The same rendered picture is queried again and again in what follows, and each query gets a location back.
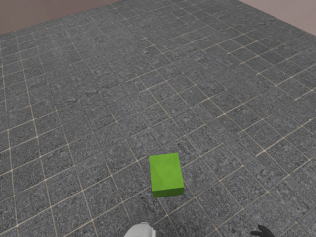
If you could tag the carton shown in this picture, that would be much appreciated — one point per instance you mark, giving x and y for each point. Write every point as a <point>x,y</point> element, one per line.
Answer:
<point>166,175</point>

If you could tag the robot right hand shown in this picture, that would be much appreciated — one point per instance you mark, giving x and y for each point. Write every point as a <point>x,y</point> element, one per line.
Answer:
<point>265,232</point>

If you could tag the left robot thigh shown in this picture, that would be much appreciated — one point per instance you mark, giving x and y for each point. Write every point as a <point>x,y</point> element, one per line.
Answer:
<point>141,230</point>

